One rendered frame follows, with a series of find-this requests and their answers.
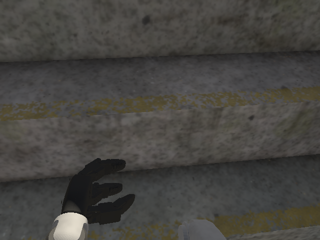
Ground left robot hand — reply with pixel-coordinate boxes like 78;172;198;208
61;158;135;225

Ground robot left forearm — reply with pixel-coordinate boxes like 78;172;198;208
45;212;89;240

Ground right robot thigh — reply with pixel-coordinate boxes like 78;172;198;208
178;219;227;240

